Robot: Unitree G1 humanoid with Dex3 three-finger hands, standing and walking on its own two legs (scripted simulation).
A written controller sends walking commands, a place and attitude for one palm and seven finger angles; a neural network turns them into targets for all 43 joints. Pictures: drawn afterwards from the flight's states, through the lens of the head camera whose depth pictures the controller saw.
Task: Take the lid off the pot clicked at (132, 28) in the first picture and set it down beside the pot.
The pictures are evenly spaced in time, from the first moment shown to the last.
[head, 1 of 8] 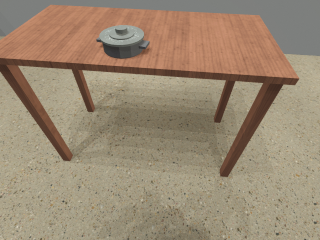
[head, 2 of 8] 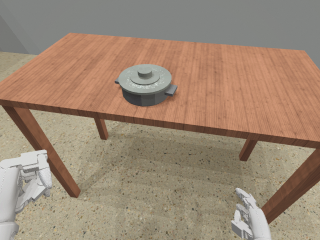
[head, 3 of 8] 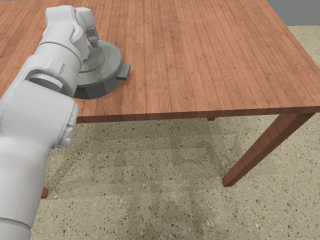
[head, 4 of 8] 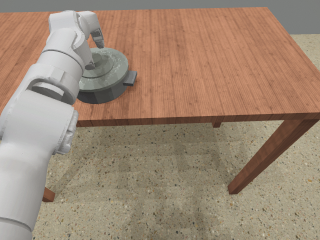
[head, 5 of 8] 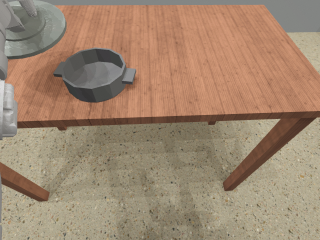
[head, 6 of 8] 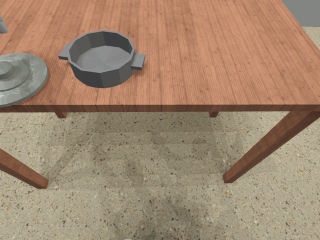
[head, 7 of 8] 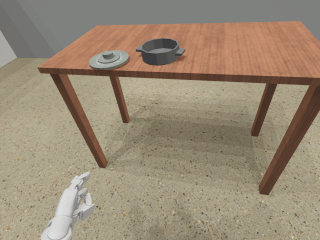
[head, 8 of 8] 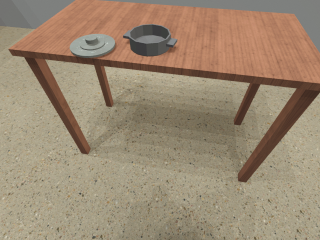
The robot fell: no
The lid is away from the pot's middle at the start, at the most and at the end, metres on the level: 0.00 0.25 0.23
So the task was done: yes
